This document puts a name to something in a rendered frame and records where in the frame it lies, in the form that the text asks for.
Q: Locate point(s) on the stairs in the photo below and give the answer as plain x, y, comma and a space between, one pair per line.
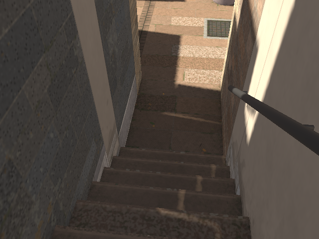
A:
160, 223

